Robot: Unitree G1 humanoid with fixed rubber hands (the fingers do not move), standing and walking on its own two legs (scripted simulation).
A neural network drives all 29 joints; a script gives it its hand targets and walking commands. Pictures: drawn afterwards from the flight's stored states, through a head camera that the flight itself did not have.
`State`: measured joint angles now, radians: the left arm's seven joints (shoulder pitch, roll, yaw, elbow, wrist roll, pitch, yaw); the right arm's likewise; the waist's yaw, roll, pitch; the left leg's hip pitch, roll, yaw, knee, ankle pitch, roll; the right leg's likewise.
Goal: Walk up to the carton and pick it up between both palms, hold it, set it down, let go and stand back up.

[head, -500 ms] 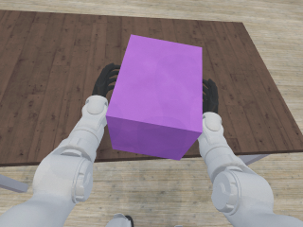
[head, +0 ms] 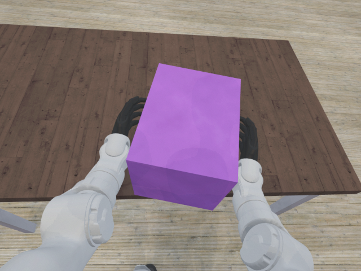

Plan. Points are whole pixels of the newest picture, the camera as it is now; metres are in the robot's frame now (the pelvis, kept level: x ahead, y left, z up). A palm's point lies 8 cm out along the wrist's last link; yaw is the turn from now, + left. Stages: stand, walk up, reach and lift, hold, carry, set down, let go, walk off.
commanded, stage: reach and lift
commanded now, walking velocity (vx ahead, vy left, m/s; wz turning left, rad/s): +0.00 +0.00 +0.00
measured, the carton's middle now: (186, 138) +0.43 -0.02 +0.00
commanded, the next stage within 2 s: none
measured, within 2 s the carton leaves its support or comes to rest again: leaves its support in 1.56 s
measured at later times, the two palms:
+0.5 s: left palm (123, 130) +0.43 +0.13 +0.02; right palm (248, 153) +0.38 -0.16 +0.01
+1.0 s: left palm (124, 129) +0.43 +0.13 +0.02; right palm (248, 154) +0.38 -0.16 +0.01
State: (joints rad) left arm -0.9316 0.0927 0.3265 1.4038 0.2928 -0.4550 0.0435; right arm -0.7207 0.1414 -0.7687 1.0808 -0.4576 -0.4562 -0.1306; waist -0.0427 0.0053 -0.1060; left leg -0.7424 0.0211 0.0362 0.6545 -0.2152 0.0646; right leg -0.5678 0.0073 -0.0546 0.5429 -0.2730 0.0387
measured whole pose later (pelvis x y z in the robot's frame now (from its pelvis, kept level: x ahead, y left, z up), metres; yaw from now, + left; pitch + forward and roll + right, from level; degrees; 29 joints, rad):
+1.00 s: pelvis +0.00 -0.02 +0.00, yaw +0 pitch +20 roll -4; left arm -0.94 0.12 0.26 1.44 0.26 -0.51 0.05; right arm -0.72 0.12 -0.70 1.21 -0.38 -0.61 -0.20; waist -0.02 -0.01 -0.15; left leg -0.77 0.04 0.04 0.58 -0.17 0.04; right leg -0.60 0.03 -0.07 0.47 -0.23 0.01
